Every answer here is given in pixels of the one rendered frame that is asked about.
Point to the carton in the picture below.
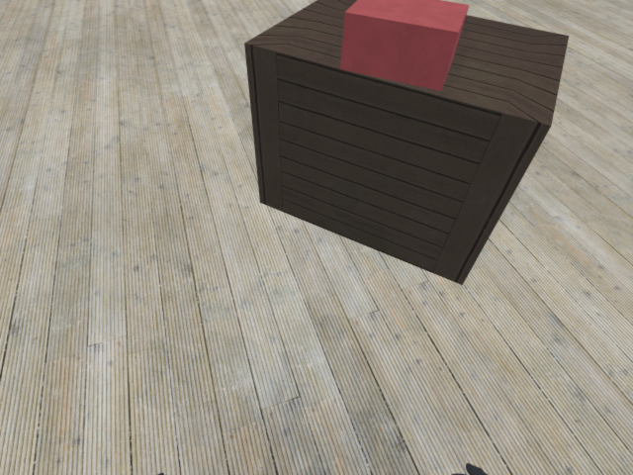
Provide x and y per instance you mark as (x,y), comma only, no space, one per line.
(409,41)

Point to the pedestal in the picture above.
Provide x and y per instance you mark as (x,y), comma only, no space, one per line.
(419,174)

